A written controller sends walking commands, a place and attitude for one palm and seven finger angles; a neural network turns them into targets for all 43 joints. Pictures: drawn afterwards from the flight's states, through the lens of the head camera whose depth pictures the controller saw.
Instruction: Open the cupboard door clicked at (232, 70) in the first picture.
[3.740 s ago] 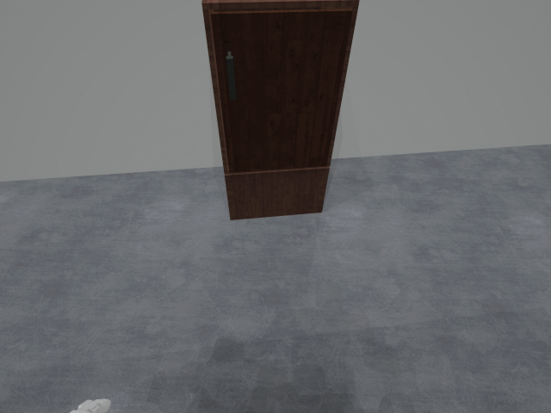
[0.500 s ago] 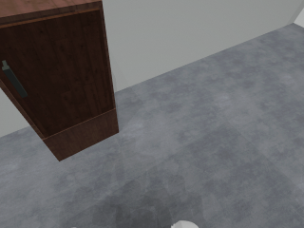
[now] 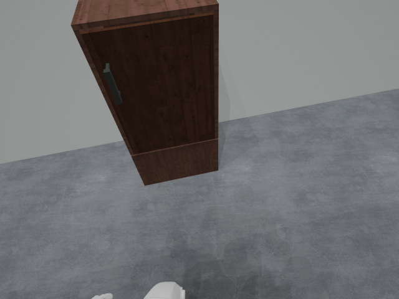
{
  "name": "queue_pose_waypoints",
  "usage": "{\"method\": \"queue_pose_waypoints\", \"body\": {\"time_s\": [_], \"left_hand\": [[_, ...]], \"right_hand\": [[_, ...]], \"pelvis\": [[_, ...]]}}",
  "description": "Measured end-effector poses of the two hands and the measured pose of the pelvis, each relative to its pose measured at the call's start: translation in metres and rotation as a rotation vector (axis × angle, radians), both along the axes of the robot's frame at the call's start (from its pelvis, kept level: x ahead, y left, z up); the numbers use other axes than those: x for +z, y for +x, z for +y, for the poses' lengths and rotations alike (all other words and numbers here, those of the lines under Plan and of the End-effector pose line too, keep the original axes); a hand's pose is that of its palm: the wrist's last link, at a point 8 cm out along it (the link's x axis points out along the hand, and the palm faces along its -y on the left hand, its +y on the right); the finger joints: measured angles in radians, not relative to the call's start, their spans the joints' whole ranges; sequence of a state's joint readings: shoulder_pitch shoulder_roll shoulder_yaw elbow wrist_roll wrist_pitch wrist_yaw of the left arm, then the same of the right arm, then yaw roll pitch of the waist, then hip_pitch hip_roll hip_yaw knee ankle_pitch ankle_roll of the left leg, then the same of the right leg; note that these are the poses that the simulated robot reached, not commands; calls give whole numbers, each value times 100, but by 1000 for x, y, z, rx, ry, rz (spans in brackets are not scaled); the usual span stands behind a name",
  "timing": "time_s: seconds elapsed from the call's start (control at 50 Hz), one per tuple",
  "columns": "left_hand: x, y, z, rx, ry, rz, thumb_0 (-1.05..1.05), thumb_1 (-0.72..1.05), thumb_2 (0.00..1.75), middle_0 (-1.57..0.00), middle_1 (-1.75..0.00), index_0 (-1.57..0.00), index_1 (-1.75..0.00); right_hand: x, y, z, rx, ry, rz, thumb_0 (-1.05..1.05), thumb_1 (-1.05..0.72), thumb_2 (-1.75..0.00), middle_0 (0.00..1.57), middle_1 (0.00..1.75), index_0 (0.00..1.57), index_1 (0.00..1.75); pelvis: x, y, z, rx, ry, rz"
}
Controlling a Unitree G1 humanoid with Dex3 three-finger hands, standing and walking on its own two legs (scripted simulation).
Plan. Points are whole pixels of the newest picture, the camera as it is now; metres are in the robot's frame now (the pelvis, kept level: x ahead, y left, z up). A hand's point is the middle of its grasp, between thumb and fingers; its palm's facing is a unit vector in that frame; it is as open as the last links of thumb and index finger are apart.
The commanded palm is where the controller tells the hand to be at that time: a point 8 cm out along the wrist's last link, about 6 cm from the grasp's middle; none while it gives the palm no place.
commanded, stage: turn to face it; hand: left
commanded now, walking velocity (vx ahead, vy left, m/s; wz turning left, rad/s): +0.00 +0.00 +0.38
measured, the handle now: (113, 84) +0.77 +0.34 -0.02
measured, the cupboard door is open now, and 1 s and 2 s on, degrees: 0 0 0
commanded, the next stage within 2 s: take the last steps up to it in 0.26 s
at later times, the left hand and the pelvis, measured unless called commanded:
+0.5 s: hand out of the picture -0.03 +0.24 -0.17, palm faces +0.23 -0.94 -0.23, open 7.4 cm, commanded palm none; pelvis -0.01 +0.04 +0.00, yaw +10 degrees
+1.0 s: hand out of the picture +0.01 +0.17 -0.17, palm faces +0.28 -0.95 -0.14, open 7.3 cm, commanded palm none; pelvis +0.11 +0.03 +0.00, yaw +13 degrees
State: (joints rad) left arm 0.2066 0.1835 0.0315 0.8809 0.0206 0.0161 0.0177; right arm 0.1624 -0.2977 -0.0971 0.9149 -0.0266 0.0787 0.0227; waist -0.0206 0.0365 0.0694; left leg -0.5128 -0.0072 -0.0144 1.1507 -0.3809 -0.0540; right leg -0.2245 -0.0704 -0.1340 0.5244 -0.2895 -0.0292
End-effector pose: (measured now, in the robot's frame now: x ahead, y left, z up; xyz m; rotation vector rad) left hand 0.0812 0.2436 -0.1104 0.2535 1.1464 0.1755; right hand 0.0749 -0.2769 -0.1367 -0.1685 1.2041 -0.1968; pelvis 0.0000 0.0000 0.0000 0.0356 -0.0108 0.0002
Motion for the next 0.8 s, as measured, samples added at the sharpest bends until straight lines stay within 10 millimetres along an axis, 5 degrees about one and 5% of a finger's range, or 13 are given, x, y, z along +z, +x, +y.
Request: {"method": "queue_pose_waypoints", "body": {"time_s": [0.12,0.26,0.34,0.5,0.7,0.8], "left_hand": [[-10,-57,4,106,-26,84,0,90,90,-20,-30,-20,-30],[-37,-127,32,247,-62,210,0,90,90,-21,-30,-20,-30],[-43,-148,46,294,-69,267,1,91,90,-20,-30,-20,-30],[-30,-127,46,287,-85,197,1,91,90,-20,-30,-20,-30],[-29,-56,6,219,-95,69,0,91,90,-20,-30,-20,-30],[-24,-62,-8,286,-98,95,0,93,90,-20,-30,-20,-30]], "right_hand": [[4,35,21,115,11,3,1,-91,-90,20,30,19,30],[7,76,73,253,-7,-68,1,-91,-90,20,30,19,30],[14,78,96,293,-12,-82,1,-91,-90,20,30,20,30],[11,46,107,272,17,-24,1,-91,-90,21,30,20,30],[-22,-15,55,160,29,184,0,-92,-90,21,30,20,30],[-13,-4,47,165,33,255,1,-92,-90,20,30,20,30]], "pelvis": [[1,-3,1,67,6,8],[-11,-7,25,133,-33,23],[-9,-10,33,150,-25,10],[1,-6,37,181,-37,-2],[-10,28,14,198,-28,-15],[-1,52,10,209,-30,-14]]}}
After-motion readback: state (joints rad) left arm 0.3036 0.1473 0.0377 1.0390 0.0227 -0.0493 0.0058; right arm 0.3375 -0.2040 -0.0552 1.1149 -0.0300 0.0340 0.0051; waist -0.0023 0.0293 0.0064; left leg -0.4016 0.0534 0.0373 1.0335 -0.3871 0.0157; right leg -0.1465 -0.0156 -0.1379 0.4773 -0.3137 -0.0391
